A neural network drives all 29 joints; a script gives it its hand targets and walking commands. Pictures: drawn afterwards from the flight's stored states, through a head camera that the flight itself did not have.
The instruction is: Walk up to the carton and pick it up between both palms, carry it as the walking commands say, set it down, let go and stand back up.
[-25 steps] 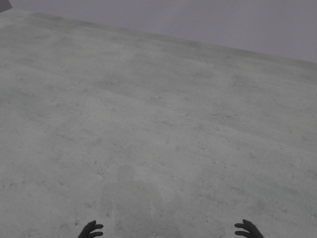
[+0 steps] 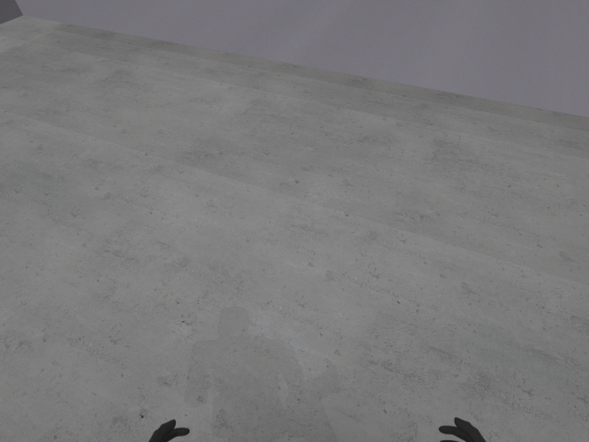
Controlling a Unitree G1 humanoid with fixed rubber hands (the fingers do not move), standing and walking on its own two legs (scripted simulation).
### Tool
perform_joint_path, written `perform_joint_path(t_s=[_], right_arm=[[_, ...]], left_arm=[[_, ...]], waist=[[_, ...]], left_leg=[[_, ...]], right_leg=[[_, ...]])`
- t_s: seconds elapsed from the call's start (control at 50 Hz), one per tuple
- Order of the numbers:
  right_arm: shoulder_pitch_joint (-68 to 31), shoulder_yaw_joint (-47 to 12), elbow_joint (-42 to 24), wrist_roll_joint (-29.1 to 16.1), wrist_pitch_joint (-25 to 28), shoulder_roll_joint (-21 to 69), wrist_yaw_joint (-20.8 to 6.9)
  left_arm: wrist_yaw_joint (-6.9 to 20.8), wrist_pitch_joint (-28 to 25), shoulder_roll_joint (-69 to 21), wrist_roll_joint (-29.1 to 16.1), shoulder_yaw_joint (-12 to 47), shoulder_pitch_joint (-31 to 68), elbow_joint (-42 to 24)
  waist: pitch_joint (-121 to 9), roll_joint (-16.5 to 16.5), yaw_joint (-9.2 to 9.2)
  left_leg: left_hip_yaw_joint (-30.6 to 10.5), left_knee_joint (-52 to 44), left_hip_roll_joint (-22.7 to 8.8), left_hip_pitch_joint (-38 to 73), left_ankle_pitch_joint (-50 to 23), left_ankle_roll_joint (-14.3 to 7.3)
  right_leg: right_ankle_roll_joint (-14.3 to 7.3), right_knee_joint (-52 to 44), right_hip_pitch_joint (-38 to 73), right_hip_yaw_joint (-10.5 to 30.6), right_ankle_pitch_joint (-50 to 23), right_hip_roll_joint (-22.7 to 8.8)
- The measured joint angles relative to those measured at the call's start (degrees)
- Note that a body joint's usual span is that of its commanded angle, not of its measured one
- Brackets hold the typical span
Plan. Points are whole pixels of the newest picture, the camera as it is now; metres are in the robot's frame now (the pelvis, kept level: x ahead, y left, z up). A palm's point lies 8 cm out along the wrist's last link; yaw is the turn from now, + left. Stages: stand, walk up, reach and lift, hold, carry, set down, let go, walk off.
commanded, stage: stand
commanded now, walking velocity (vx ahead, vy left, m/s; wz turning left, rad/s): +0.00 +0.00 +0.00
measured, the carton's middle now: out of the picture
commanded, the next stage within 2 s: walk up in 0.46 s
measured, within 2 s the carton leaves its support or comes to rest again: neither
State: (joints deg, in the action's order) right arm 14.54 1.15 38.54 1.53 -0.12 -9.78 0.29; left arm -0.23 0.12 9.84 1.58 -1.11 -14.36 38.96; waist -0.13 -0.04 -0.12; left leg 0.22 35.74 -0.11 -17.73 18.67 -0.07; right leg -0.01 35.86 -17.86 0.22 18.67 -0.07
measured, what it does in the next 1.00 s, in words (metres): lifts its left foot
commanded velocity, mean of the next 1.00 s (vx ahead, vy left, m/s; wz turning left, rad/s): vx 0.00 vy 0.00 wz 0.18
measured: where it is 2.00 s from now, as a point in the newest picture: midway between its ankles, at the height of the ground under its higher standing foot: outside the picture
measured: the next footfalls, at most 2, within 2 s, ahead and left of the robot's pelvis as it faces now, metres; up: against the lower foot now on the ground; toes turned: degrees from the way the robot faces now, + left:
left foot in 1.14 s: -0.03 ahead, +0.12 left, +0.00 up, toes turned +25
right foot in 1.60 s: +0.09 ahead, -0.08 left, +0.00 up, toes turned +30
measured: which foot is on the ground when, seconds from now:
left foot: down 0.00-0.80, up 0.82-1.00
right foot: down 0.00-1.00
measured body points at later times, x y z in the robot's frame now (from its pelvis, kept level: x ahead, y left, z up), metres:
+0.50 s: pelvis +0.00 +0.00 +0.00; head +0.01 +0.00 +0.45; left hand +0.10 +0.23 -0.12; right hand +0.11 -0.23 -0.12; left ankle +0.00 +0.12 -0.73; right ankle +0.00 -0.12 -0.73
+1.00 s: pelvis -0.02 -0.02 +0.01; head +0.02 -0.02 +0.46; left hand -0.01 +0.26 -0.11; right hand +0.13 -0.26 -0.12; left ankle -0.06 +0.11 -0.67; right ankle +0.00 -0.11 -0.73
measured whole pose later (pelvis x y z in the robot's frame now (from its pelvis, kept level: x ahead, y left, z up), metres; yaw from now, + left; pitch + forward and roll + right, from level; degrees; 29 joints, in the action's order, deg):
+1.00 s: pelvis -0.02 -0.02 +0.01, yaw +15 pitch +1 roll +2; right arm 14.6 5.2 46.1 1.9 -3.6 -14.4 -1.1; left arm -2.4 -0.4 12.7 1.8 -2.7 -14.8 49.2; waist 2.1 0.2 0.2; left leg 2.7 54.8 -2.1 -26.7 25.2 3.3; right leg -1.1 28.8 -13.6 -11.8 16.2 -5.7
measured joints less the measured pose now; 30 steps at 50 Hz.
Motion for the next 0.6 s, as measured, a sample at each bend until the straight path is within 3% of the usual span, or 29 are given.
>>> perform_joint_path(t_s=[0.6], right_arm=[[1.09,0.79,4.61,-0.25,0.2,0.11,0.62]], left_arm=[[-0.65,-0.16,-0.11,-0.23,-0.81,-1.07,4.68]], waist=[[0.57,-0.02,-0.01]], left_leg=[[-0.06,-2.75,0.06,1.97,-1.33,-0.04]], right_leg=[[0.06,-2.73,1.94,0.2,-1.34,-0.01]])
